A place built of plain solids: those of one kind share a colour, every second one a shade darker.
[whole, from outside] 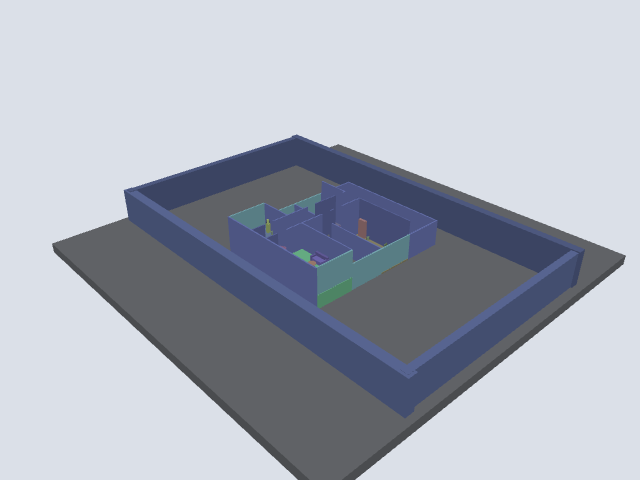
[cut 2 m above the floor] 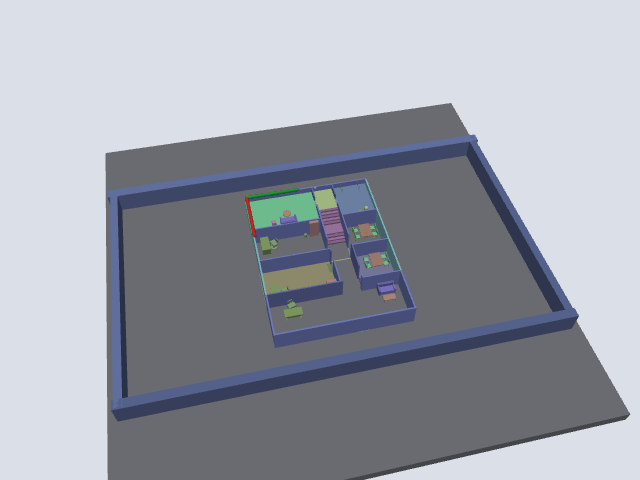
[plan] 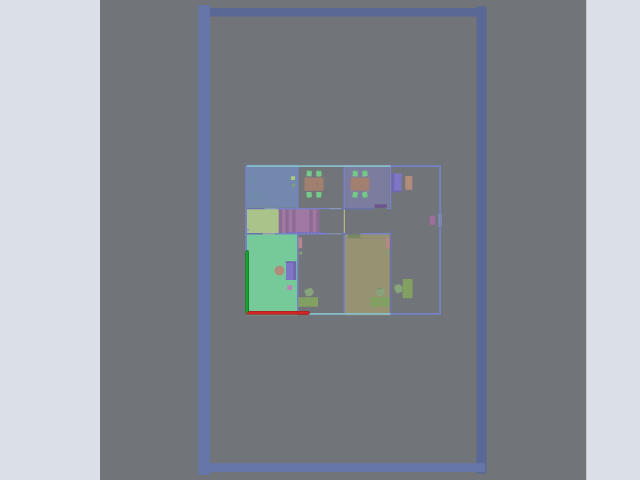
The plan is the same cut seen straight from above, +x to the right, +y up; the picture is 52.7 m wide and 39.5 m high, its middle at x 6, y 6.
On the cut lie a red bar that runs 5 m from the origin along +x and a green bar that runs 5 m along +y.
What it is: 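A split-level office floor of the 2010s; 15.8 x 12.0 m, ceiling 2.74 m, its west end 1.42 m higher up one straight flight of 9 risers of 0.158 m in its corridor, a corridor of 2.07 m, a front door of 0.86 to 0.98 x 2.1 m, inner doorways of 0.90 to 1.12 m, desks 0.73 m, task chairs 0.47 m, meeting chairs 0.45 m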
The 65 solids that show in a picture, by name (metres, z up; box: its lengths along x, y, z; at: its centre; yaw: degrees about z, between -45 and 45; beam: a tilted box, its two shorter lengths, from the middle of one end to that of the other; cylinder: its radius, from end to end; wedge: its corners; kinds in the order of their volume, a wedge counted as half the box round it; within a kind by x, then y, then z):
{
 "ring_hedge_1": {"box": [0.96, 38.68, 3.6], "at": [-3.54, 6.0, 1.75]},
 "ring_hedge_2": {"box": [23.34, 0.7, 3.62], "at": [7.91, -12.73, 1.76]},
 "ring_hedge_3": {"box": [23.36, 0.71, 3.66], "at": [7.91, 24.74, 1.78]},
 "ring_hedge_4": {"box": [0.84, 38.43, 3.74], "at": [19.29, 6.0, 1.82]},
 "split_lounge_level_1": {"box": [4.11, 6.66, 1.47], "at": [2.06, 3.13, 0.69]},
 "wall_1": {"box": [0.15, 12.3, 4.21], "at": [-0.07, 6.0, 2.06]},
 "wall_2": {"box": [1.29, 0.12, 4.21], "at": [0.64, 6.51, 2.06]},
 "wall_3": {"box": [1.44, 0.12, 4.21], "at": [0.72, 8.59, 2.06]},
 "wall_4": {"box": [1.88, 0.12, 4.21], "at": [3.23, 6.51, 2.06]},
 "wall_5": {"box": [1.77, 0.12, 4.21], "at": [3.29, 8.59, 2.06]},
 "wall_6": {"box": [0.12, 6.51, 4.21], "at": [4.17, 3.26, 2.06]},
 "wall_7": {"box": [0.12, 3.42, 4.21], "at": [4.17, 10.29, 2.06]},
 "wall_8": {"box": [2.58, 0.12, 4.21], "at": [5.46, 6.51, 2.06]},
 "wall_9": {"box": [2.57, 0.12, 4.21], "at": [5.46, 8.59, 2.06]},
 "wall_10": {"box": [0.12, 6.51, 2.79], "at": [7.99, 3.26, 1.34]},
 "wall_11": {"box": [0.12, 3.42, 2.79], "at": [7.99, 10.29, 1.34]},
 "wall_12": {"box": [0.56, 0.12, 4.21], "at": [8.05, 6.51, 2.06]},
 "wall_13": {"box": [2.75, 0.12, 4.21], "at": [9.12, 8.59, 2.06]},
 "wall_14": {"box": [2.5, 0.12, 4.21], "at": [10.56, 6.51, 2.06]},
 "wall_15": {"box": [0.12, 6.77, 4.21], "at": [11.81, 3.38, 2.06]},
 "wall_16": {"box": [0.12, 3.47, 4.21], "at": [11.81, 10.27, 2.06]},
 "wall_17": {"box": [4.3, 0.15, 2.79], "at": [13.81, -0.07, 1.34]},
 "wall_18": {"box": [4.3, 0.15, 2.79], "at": [13.81, 12.07, 1.34]},
 "wall_19": {"box": [0.15, 12.3, 2.79], "at": [15.88, 6.0, 1.34]},
 "split_kitchen_level_1": {"box": [4.11, 3.56, 1.47], "at": [2.06, 10.42, 0.69]},
 "glazing_1": {"box": [4.17, 0.15, 4.21], "at": [2.08, -0.07, 2.06]},
 "glazing_2": {"box": [4.17, 0.15, 4.21], "at": [2.08, 12.07, 2.06]},
 "glazing_3": {"box": [3.82, 0.15, 2.79], "at": [6.08, -0.07, 1.34]},
 "glazing_4": {"box": [3.82, 0.15, 2.79], "at": [6.08, 12.07, 1.34]},
 "glazing_5": {"box": [3.82, 0.15, 2.79], "at": [9.9, -0.07, 1.34]},
 "glazing_6": {"box": [3.82, 0.15, 2.79], "at": [9.9, 12.07, 1.34]},
 "split_corridor_level_1": {"box": [2.6, 1.95, 1.47], "at": [1.3, 7.55, 0.69]},
 "cell_level_1": {"box": [3.7, 6.36, 0.2], "at": [9.9, 2.98, 0.05]},
 "cell_level_2": {"box": [2.44, 0.3, 0.2], "at": [10.53, 6.3, 0.05]},
 "split_steps_1": {"box": [0.28, 1.95, 0.84], "at": [2.74, 7.55, 1.0]},
 "split_steps_2": {"box": [0.28, 1.95, 0.68], "at": [3.02, 7.55, 0.92]},
 "split_steps_3": {"box": [0.28, 1.95, 0.52], "at": [3.29, 7.55, 0.84]},
 "split_steps_4": {"box": [0.28, 1.95, 0.37], "at": [3.57, 7.55, 0.77]},
 "split_steps_5": {"box": [0.28, 1.95, 0.21], "at": [3.85, 7.55, 0.69]},
 "split_steps_6": {"box": [1.14, 1.95, 0.68], "at": [4.56, 7.55, 0.29]},
 "split_steps_7": {"box": [0.28, 1.95, 0.52], "at": [5.27, 7.55, 0.21]},
 "split_steps_8": {"box": [0.28, 1.95, 0.37], "at": [5.55, 7.55, 0.13]},
 "split_steps_9": {"box": [0.28, 1.95, 0.21], "at": [5.83, 7.55, 0.05]},
 "meet_level_1": {"box": [2.45, 0.3, 0.2], "at": [9.27, 8.79, 0.05]},
 "meet_level_2": {"box": [3.7, 3.25, 0.2], "at": [9.9, 10.57, 0.05]},
 "sofa_1": {"box": [0.65, 1.24, 0.37], "at": [3.54, 3.48, 1.67]},
 "sofa_2": {"box": [0.24, 1.56, 0.83], "at": [3.92, 3.48, 1.79]},
 "sofa_3": {"box": [0.24, 1.56, 0.83], "at": [12.0, 10.7, 0.36]},
 "sofa_4": {"box": [0.65, 1.24, 0.37], "at": [12.38, 10.7, 0.24]},
 "shelf_1": {"box": [0.3, 0.9, 1.95], "at": [4.39, 5.76, 0.93]},
 "shelf_2": {"box": [0.3, 0.9, 1.95], "at": [11.59, 5.76, 1.07]},
 "desk_1": {"box": [1.6, 0.8, 0.07], "at": [5.03, 0.9, 0.69]},
 "desk_2": {"box": [1.6, 0.8, 0.07], "at": [10.95, 0.9, 0.84]},
 "desk_3": {"box": [0.8, 1.6, 0.07], "at": [13.21, 2.0, 0.69]},
 "task_chair_1": {"box": [0.68, 0.48, 0.26], "at": [5.1, 1.72, 0.58], "yaw": 22.3},
 "task_chair_2": {"box": [0.68, 0.48, 0.26], "at": [10.96, 1.72, 0.73], "yaw": 10.1},
 "task_chair_3": {"box": [0.48, 0.68, 0.26], "at": [12.44, 1.99, 0.58], "yaw": 20.2},
 "meeting_table_1": {"box": [1.58, 1.1, 0.07], "at": [5.51, 10.59, 0.7]},
 "meeting_table_2": {"box": [1.51, 1.1, 0.07], "at": [9.29, 10.59, 0.85]},
 "water_cooler_1": {"box": [0.33, 0.31, 1.03], "at": [3.77, 11.1, 1.89]},
 "coffee_table_1": {"cylinder": 0.4, "from": [2.66, 3.48, 1.75], "to": [2.66, 3.48, 1.82]},
 "coffee_table_2": {"box": [0.58, 1.12, 0.07], "at": [13.31, 10.7, 0.36]},
 "meet_steps_1": {"box": [1.0, 0.3, 0.2], "at": [11.0, 8.79, 0.05]},
 "cell_steps_1": {"box": [0.99, 0.3, 0.2], "at": [8.82, 6.3, 0.05]},
 "doormat_hold_1": {"box": [0.45, 0.75, 0.06], "at": [15.26, 7.63, -0.02]}
}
